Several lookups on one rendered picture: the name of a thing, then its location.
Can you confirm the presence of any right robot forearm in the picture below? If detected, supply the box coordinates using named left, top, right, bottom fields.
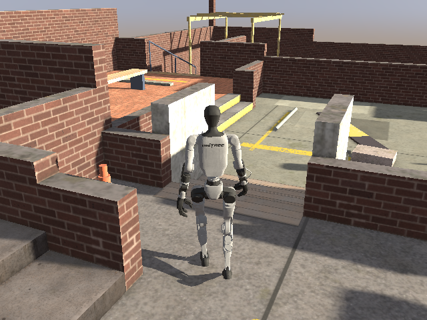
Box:
left=236, top=160, right=248, bottom=185

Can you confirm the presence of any left robot forearm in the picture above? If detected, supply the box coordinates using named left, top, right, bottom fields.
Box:
left=178, top=163, right=191, bottom=199

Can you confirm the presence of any robot left thigh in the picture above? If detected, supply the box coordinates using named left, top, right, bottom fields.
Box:
left=191, top=185, right=207, bottom=227

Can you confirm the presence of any left robot hand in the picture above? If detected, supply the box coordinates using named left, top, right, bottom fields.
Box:
left=177, top=197, right=193, bottom=217

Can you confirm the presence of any robot right foot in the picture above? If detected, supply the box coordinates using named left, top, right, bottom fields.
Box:
left=222, top=267, right=232, bottom=279

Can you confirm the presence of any right robot hand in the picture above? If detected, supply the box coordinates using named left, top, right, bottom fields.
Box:
left=234, top=183, right=248, bottom=197

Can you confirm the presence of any right robot upper arm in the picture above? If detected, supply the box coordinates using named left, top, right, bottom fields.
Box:
left=226, top=133, right=243, bottom=169

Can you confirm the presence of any left robot upper arm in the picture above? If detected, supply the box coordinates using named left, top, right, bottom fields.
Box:
left=184, top=134, right=199, bottom=173

